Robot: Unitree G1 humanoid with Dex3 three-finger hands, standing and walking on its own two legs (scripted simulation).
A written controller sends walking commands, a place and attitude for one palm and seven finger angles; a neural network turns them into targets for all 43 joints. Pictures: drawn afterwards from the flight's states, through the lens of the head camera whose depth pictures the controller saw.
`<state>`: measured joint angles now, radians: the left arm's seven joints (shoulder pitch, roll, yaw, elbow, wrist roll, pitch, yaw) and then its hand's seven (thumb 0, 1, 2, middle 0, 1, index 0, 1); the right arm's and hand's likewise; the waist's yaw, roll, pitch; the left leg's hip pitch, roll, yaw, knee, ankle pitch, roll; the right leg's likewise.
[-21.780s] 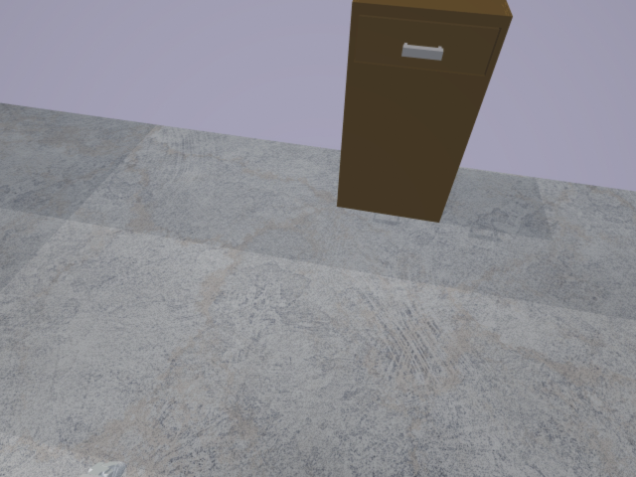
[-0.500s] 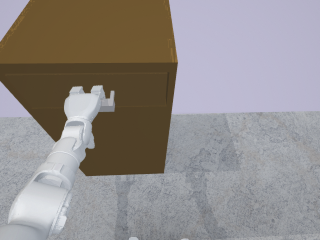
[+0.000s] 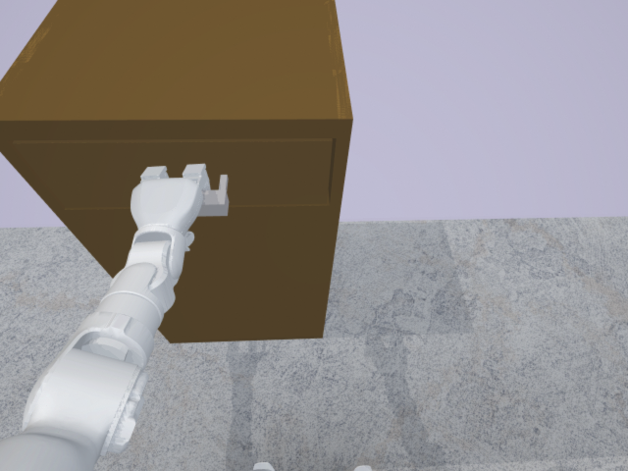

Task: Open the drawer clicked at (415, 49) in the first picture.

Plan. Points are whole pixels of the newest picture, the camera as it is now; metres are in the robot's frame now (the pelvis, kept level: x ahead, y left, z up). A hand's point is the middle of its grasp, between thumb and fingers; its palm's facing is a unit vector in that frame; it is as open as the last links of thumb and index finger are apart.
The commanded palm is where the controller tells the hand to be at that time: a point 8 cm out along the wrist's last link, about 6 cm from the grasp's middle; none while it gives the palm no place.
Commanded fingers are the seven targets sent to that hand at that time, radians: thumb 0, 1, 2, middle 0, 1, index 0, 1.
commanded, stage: close the thumb around the handle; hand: left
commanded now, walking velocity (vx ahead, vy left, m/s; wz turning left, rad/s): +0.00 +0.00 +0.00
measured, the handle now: (185, 192) +0.50 +0.18 +0.03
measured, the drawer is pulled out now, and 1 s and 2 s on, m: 0.00 0.07 0.20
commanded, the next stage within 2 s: pull the drawer open in 0.26 s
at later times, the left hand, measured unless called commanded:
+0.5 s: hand (180, 227) +0.45 +0.19 +0.01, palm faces -0.03 -0.04 -1.00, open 5.9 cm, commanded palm +0.41 +0.19 +0.06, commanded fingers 0.00 0.90 0.90 -0.40 -1.35 -0.40 -1.35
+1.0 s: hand (173, 268) +0.38 +0.18 +0.01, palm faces +0.00 -0.07 -1.00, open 5.8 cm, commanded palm +0.35 +0.20 +0.06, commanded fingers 0.00 0.90 0.90 -0.40 -1.35 -0.40 -1.35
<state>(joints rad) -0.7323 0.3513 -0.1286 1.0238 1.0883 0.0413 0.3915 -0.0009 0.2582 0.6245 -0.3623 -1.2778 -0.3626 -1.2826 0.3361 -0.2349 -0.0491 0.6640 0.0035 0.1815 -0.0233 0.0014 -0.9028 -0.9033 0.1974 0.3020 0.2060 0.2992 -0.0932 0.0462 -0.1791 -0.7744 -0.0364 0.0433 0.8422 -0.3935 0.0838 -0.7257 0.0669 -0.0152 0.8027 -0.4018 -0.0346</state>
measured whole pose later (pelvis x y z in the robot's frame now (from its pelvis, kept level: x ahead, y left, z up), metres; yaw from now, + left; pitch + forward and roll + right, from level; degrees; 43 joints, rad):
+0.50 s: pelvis +0.01 +0.00 +0.00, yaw -1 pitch +18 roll -2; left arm -0.65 0.36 -0.10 0.95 1.09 0.01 0.40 0.00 0.65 0.78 -0.33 -1.34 -0.41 -1.35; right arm 0.32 -0.24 -0.05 0.64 0.01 0.19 -0.03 0.00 -0.90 -0.90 0.20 0.30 0.21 0.30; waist -0.09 0.04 -0.18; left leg -0.73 -0.03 0.06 0.81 -0.40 0.08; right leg -0.69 0.08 0.00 0.78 -0.40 -0.04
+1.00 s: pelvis +0.02 -0.01 +0.01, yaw -1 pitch +14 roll -1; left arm -0.28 0.32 -0.16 0.56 1.08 0.05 0.39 0.01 0.66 0.80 -0.29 -1.35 -0.42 -1.35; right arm 0.21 -0.23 -0.04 0.60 0.02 0.20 -0.02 0.00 -0.90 -0.90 0.20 0.30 0.20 0.30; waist -0.02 0.04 -0.17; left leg -0.59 -0.04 0.06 0.75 -0.40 0.08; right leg -0.56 0.07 0.01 0.73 -0.41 -0.04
